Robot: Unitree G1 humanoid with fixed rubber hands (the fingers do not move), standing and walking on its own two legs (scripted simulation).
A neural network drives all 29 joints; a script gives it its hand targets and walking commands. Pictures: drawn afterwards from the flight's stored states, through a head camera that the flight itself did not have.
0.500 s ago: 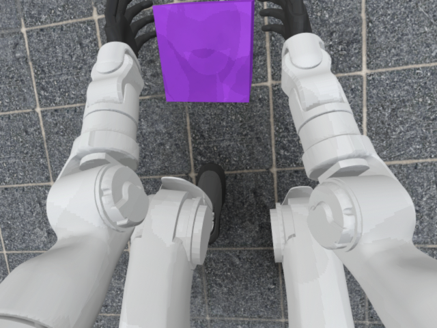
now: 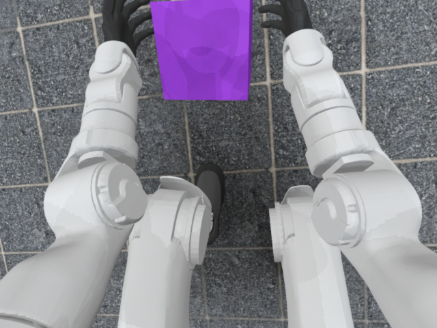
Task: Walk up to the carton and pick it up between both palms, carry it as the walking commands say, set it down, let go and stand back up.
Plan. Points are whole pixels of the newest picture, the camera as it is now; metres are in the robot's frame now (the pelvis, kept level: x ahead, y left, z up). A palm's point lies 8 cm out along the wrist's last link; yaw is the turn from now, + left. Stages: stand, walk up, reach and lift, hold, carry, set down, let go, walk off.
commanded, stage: set down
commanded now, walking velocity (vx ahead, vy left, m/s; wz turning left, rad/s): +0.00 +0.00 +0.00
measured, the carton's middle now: (210, 46) +0.53 +0.12 -0.28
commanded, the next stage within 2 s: none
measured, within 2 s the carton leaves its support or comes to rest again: rests again in 0.58 s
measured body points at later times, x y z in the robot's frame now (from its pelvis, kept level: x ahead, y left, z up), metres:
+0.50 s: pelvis +0.00 +0.00 +0.00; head +0.37 +0.00 +0.25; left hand +0.49 +0.24 -0.20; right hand +0.51 -0.03 -0.22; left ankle +0.15 +0.12 -0.35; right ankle +0.06 -0.10 -0.35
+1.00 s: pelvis -0.03 +0.01 -0.01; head +0.34 +0.02 +0.24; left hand +0.48 +0.27 -0.19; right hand +0.54 -0.05 -0.19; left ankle +0.15 +0.12 -0.35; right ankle +0.06 -0.10 -0.35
